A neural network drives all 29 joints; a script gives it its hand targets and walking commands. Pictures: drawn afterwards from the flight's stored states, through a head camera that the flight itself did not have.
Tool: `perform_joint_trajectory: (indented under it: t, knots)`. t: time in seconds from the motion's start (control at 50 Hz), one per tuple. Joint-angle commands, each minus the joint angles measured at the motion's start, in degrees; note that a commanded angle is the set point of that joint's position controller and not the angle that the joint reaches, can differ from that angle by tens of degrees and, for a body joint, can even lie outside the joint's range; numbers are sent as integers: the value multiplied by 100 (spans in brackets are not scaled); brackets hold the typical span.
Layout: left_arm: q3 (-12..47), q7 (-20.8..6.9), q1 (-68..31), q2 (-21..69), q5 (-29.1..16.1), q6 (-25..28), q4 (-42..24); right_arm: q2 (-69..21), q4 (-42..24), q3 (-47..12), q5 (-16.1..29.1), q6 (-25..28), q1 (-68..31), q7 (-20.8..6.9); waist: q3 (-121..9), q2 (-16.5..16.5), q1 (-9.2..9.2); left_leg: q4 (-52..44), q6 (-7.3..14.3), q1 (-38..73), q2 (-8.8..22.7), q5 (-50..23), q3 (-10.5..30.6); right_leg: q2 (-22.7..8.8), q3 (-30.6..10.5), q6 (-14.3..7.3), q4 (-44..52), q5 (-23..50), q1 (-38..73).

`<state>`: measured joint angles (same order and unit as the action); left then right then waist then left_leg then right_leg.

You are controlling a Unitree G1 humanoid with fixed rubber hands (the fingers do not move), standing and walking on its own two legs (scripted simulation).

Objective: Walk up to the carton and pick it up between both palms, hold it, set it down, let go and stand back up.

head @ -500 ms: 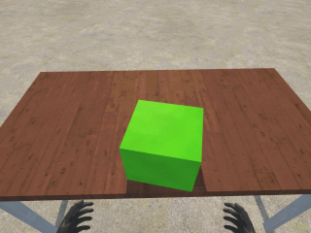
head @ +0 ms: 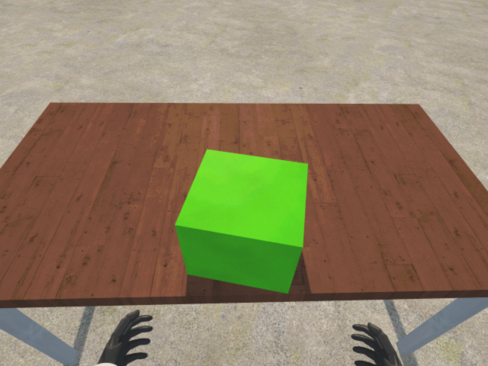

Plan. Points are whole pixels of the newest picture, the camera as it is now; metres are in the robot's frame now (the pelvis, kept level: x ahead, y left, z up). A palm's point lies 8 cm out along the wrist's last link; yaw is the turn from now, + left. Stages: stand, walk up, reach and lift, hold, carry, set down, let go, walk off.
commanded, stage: set down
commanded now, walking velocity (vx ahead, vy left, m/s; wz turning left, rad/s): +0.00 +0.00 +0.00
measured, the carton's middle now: (246, 220) +0.42 +0.02 -0.03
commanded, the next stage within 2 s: let go in 0.76 s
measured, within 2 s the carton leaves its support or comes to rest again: neither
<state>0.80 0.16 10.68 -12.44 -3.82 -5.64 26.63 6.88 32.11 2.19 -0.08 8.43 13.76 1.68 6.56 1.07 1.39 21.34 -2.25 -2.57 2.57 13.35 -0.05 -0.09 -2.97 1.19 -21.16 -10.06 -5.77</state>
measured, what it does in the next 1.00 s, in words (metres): stands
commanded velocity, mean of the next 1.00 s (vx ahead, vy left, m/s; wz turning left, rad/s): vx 0.00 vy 0.00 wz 0.00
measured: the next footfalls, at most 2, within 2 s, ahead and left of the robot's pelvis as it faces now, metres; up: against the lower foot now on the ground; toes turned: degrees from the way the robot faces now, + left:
none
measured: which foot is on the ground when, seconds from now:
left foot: down 0.00-1.00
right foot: down 0.00-1.00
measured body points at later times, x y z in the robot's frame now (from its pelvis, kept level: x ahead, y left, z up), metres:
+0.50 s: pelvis +0.02 +0.01 +0.00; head +0.03 +0.01 +0.45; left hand +0.17 +0.24 -0.09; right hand +0.17 -0.21 -0.10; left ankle -0.01 +0.14 -0.74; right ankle +0.02 -0.13 -0.74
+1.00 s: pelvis +0.01 +0.00 +0.00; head +0.02 +0.00 +0.45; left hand +0.17 +0.23 -0.09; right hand +0.16 -0.22 -0.10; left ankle -0.01 +0.14 -0.74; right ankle +0.02 -0.13 -0.74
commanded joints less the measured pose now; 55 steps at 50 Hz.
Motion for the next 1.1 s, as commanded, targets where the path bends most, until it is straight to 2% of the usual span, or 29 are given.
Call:
perform_joint_trajectory:
  t: [0.0, 0.02, 0.04, 0.06, 0.08, 0.1, 0.12, 0.14, 0.16, 0.2, 0.22, 0.24, 0.26, 0.28, 0.34, 0.4, 0.42, 0.48, 0.5, 0.52, 0.56, 0.62, 0.7, 0.76, 0.8, 0.82, 0.86, 0.88, 1.08]
  knots:
    - [-380, 83, -659, -895, 100, 81, -1067, 533, -842, 225, -28, 236, -521, -3, -705, -320, 42, -357, -17, -197, -382, -636, -624, 39, 387, -118, 373, 119, 317]
    - [-327, -19, -563, -790, 133, -21, -600, 428, -510, 163, -102, 183, -489, 12, -599, -317, -77, -335, -17, -196, -387, -549, -619, 32, 363, -121, 461, 22, 284]
    - [-331, -18, -585, -901, 80, -33, -650, 471, -483, 241, -135, 161, -603, 29, -666, -325, -89, -345, -33, -249, -332, -611, -592, 16, 360, -89, 423, 137, 272]
    - [-324, 40, -596, -806, 227, -94, -711, 568, -200, 283, -179, 157, -607, -20, -431, -606, -102, -316, -105, -146, -384, -821, -649, 66, 430, -138, 440, 232, 67]
    - [-323, 13, -421, -761, 231, -90, -745, 688, -159, 310, -174, 206, -545, -32, -772, -465, -82, -256, -143, 25, -354, -1094, -621, 151, 546, -135, 360, 478, 220]
    - [-419, -19, -513, -933, 120, 1, -950, 500, -608, 115, -97, 275, -514, 45, -901, -151, -74, -157, -55, 111, -411, -1290, -654, 97, 459, -35, 311, 860, 335]
    - [-423, 10, -446, -838, 221, -17, -840, 695, -202, 220, -184, 273, -496, -13, -856, -208, -40, -188, -139, 256, -360, -1480, -605, 158, 563, -91, 346, 808, 165]
    - [-401, 7, -501, -927, 59, 74, -1248, 512, -673, 134, -65, 398, -474, 55, -1023, -149, -30, -139, -95, 175, -382, -1669, -637, 136, 490, -27, 320, 1039, 402]
    - [-410, 48, -344, -688, 287, 45, -879, 727, -209, 234, -70, 419, -420, -48, -985, -354, 10, -96, -174, 318, -324, -1961, -592, 226, 567, -119, 264, 1203, 271]
    - [-371, 27, -298, -700, 153, 43, -856, 708, -333, 217, -105, 508, -581, -77, -1023, -115, 40, -105, -66, 166, -313, -1778, -546, 229, 515, -102, 308, 1068, 277]
    - [-381, 7, -344, -681, 191, 68, -800, 622, -183, 238, -69, 508, -500, -75, -958, -240, -18, -95, -132, 235, -345, -1813, -592, 226, 523, -99, 362, 1080, 247]
    - [-412, 17, -377, -774, 158, 99, -930, 696, -350, 272, -115, 581, -541, -88, -1037, -83, -40, -65, -103, 177, -322, -1857, -545, 282, 555, -110, 305, 1164, 249]
    - [-280, 5, -376, -547, 272, 37, -479, 813, 87, 261, -127, 530, -697, -150, -716, -168, -57, -138, -195, 173, -298, -1956, -502, 301, 579, -166, 331, 931, 74]
    - [-281, 3, -473, -535, 244, -21, -393, 867, 167, 303, -236, 496, -811, -162, -582, -42, -34, -205, -111, 95, -302, -1558, -509, 307, 568, -185, 426, 595, -64]
    - [-213, 33, -413, -488, 191, 15, -611, 853, 156, 347, -133, 524, -694, -204, -717, -183, -33, -234, -104, 121, -244, -1424, -493, 270, 527, -203, 468, 400, -27]
    - [-173, 55, -492, -527, 138, 25, -733, 753, -40, 278, -97, 587, -663, -190, -836, -120, -69, -184, -161, 153, -310, -1582, -572, 268, 544, -175, 455, 579, 127]
    - [-140, 108, -512, -437, 225, -7, -569, 909, 338, 294, -150, 585, -784, -301, -817, -260, -33, -187, -208, 171, -307, -1763, -543, 311, 591, -211, 397, 587, 14]
    - [-243, 121, -380, -491, 258, 3, -605, 979, 387, 289, -112, 599, -817, -320, -907, -136, -25, -96, -178, 219, -301, -1849, -508, 315, 595, -175, 387, 858, 54]
    - [-225, 135, -484, -490, 284, 13, -674, 902, 399, 217, -77, 631, -824, -325, -965, -314, -6, -106, -184, 268, -334, -1869, -585, 281, 570, -173, 352, 944, 53]
    - [-338, 148, -479, -560, 294, 54, -681, 859, 349, 201, -112, 618, -759, -294, -997, -125, 44, -103, -149, 286, -338, -1859, -576, 292, 587, -198, 369, 979, 60]
    - [-315, 168, -484, -528, 383, 87, -895, 892, 399, 170, -7, 728, -630, -281, -1172, -392, -8, -5, -200, 324, -367, -2165, -572, 263, 576, -156, 245, 1224, 284]
    - [-325, 125, -391, -483, 439, 52, -738, 975, 615, 132, -104, 766, -703, -266, -930, -201, -63, -32, -167, 307, -397, -1944, -618, 220, 521, -85, 308, 1313, 116]
    - [-349, 119, -266, -449, 488, -6, -631, 928, 413, 222, 2, 780, -685, -223, -953, -340, 29, -75, -134, 343, -366, -1874, -549, 214, 516, -127, 302, 1361, 179]
    - [-418, 46, -345, -598, 469, -38, -507, 905, 565, 68, -48, 711, -699, -183, -778, -14, -44, -101, -14, 241, -393, -1511, -575, 158, 466, -37, 350, 1423, 193]
    - [-333, 74, -440, -568, 394, -10, -705, 891, 364, 151, -75, 727, -783, -224, -992, -137, -22, -105, -42, 232, -366, -1520, -591, 213, 500, -86, 296, 1149, 115]
    - [-233, 79, -380, -468, 393, -16, -617, 997, 517, 287, -124, 691, -772, -244, -881, -190, -122, -151, -104, 157, -322, -1455, -548, 260, 553, -116, 310, 869, -8]
    - [-290, 117, -574, -460, 387, -53, -452, 947, 535, 265, -160, 685, -1011, -273, -815, -209, 28, -206, -83, 147, -320, -1439, -542, 257, 543, -154, 301, 787, -32]
    - [-238, 143, -470, -451, 318, 22, -793, 873, 360, 266, -74, 747, -833, -275, -1046, -258, -12, -142, -77, 177, -324, -1335, -548, 271, 532, -144, 357, 619, -34]
    - [-263, 108, -585, -559, 240, -13, -423, 972, 342, 205, -244, 632, -937, -247, -812, 111, -34, -169, -8, 133, -354, -1227, -573, 226, 478, -90, 365, 701, -14]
